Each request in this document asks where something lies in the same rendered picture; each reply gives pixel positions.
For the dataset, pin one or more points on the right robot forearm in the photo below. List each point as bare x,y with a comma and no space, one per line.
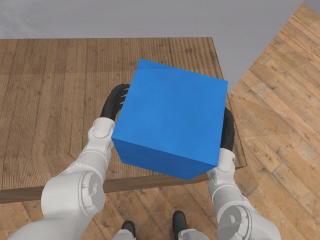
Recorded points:
222,188

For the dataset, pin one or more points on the right robot upper arm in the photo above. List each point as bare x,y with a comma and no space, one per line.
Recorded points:
240,223

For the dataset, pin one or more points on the carton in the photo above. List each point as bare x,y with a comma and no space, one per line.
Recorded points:
171,121

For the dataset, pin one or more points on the left robot forearm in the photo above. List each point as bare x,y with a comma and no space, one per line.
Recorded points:
97,153

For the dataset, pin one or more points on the robot left shin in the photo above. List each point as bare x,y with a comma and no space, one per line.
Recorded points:
124,231

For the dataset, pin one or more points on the robot right shin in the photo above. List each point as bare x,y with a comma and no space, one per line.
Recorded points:
184,231

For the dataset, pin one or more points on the robot right hand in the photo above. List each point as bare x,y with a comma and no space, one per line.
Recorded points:
228,131

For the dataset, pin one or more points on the left robot upper arm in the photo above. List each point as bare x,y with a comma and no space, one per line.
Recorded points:
69,203

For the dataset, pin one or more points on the robot left hand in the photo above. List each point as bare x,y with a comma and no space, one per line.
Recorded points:
112,104

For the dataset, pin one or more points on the pedestal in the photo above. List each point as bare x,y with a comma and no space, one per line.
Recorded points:
53,89

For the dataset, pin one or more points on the robot shin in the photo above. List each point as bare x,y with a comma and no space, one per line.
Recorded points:
124,231
184,231

